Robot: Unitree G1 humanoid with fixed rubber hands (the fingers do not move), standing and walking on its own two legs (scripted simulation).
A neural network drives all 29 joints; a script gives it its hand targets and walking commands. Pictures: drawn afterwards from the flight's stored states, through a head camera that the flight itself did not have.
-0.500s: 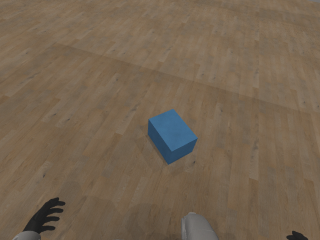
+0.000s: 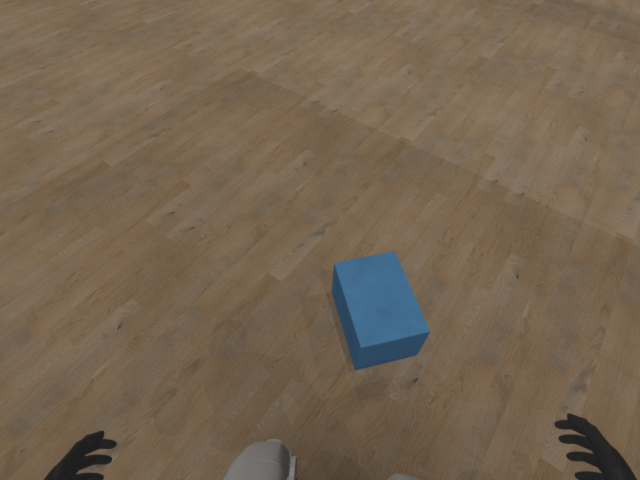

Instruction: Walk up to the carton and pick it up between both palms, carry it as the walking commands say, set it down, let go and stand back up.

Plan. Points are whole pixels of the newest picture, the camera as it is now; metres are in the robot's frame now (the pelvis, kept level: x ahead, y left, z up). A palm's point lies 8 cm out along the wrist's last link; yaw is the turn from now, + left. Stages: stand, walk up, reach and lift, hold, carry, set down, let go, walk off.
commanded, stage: walk up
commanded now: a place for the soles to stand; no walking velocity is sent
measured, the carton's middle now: (375, 309) +0.66 -0.11 -0.66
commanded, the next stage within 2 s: none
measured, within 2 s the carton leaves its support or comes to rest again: neither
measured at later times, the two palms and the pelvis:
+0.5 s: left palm (254, 423) +0.18 +0.12 -0.08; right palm out of the picture +0.22 -0.53 -0.07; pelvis +0.08 -0.19 -0.02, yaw +10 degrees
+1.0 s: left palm (356, 468) +0.14 -0.01 -0.06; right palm out of the picture +0.31 -0.63 -0.08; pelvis +0.11 -0.34 +0.00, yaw +19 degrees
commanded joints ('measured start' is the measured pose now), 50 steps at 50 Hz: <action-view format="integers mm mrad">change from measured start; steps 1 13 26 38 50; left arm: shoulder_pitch -109 -104 -257 -73 -198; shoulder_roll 107 135 170 246 206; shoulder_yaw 43 47 30 45 -25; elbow -160 -149 -137 50 145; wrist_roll -1 -4 -33 -48 -84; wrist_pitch -16 3 3 -34 -90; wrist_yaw -7 -19 22 16 53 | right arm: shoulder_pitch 234 65 220 -4 -79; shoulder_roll -358 -347 -237 -241 -228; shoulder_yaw -130 -126 -64 -63 -43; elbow -46 -107 -1 -54 120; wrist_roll -32 -43 11 9 12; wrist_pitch -17 -22 -25 7 8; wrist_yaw -56 -41 -26 21 60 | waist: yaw -182 -109 -145 -71 -111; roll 198 234 -137 21 -22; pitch -146 -116 -86 -132 -122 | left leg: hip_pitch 422 -9 227 -109 288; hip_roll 405 214 33 54 95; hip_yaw -753 -290 -75 -162 -246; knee -367 -193 -95 80 -256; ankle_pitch -61 165 11 -91 209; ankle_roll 223 119 32 -5 9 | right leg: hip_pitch -440 -110 -186 135 -1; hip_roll -1 9 -163 -68 -176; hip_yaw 170 161 256 339 279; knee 404 169 -58 -270 -291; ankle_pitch -171 -32 337 71 337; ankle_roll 65 36 -94 3 10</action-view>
